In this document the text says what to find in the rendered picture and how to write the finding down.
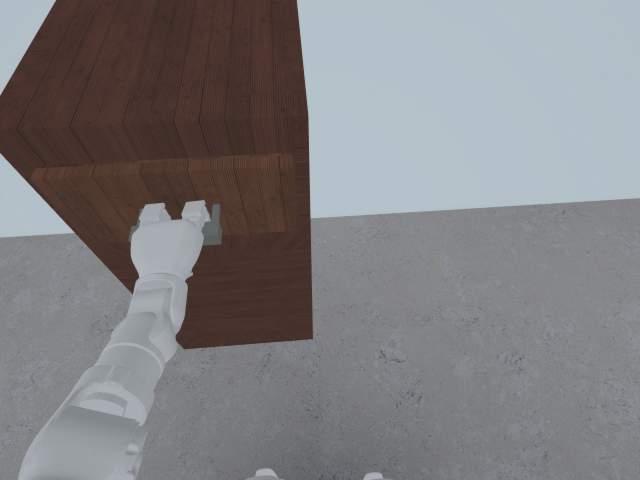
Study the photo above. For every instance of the robot left hand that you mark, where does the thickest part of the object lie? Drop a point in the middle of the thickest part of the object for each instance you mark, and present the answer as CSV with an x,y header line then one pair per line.
x,y
162,245

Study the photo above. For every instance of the left robot forearm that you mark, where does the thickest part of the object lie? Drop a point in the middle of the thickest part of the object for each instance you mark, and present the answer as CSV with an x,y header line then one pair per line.
x,y
123,380

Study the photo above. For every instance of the robot left upper arm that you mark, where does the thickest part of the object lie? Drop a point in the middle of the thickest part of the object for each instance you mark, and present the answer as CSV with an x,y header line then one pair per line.
x,y
85,444

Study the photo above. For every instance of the cabinet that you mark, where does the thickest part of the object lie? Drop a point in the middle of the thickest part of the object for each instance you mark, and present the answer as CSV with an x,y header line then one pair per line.
x,y
131,80

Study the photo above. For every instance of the handle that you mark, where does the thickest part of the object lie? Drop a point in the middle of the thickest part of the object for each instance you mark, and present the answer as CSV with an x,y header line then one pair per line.
x,y
211,231

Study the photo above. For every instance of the drawer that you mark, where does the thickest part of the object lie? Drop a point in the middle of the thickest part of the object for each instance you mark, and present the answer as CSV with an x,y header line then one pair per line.
x,y
102,201

